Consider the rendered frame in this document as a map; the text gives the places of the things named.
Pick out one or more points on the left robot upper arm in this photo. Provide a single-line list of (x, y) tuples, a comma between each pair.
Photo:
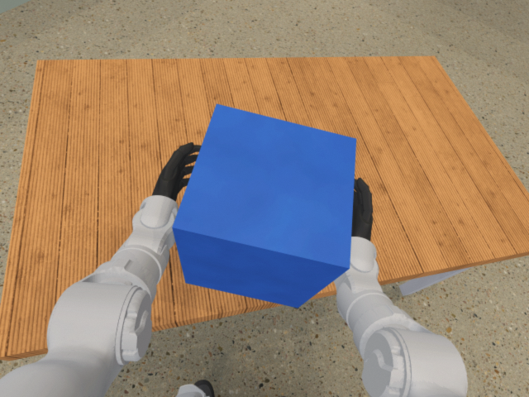
[(96, 330)]

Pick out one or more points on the right robot forearm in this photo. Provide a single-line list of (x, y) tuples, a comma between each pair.
[(361, 301)]

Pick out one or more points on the right robot upper arm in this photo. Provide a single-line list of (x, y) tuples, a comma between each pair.
[(406, 363)]

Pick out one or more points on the table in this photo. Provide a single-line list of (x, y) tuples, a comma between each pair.
[(100, 132)]

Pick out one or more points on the robot right hand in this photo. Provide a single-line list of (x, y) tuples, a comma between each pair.
[(362, 218)]

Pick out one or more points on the robot left hand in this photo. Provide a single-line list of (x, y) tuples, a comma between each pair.
[(171, 181)]

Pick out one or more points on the carton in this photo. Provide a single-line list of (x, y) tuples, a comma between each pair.
[(267, 212)]

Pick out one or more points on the robot left shin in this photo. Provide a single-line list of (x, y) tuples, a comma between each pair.
[(189, 388)]

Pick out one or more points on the left robot forearm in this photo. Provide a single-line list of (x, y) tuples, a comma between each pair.
[(143, 257)]

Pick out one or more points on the left robot foot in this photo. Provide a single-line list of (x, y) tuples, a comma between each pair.
[(206, 387)]

